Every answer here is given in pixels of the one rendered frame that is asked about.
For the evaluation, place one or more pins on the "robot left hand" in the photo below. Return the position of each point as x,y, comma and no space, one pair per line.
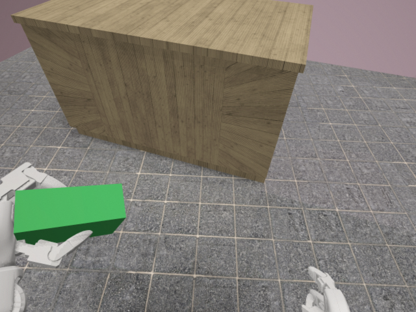
43,253

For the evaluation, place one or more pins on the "sponge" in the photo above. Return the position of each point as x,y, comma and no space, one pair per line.
56,214

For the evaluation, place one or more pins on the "robot right hand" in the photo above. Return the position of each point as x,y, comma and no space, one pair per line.
333,299

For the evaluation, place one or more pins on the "table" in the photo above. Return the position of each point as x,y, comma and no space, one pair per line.
206,82

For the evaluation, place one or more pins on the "robot left forearm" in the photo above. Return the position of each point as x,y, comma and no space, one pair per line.
12,297

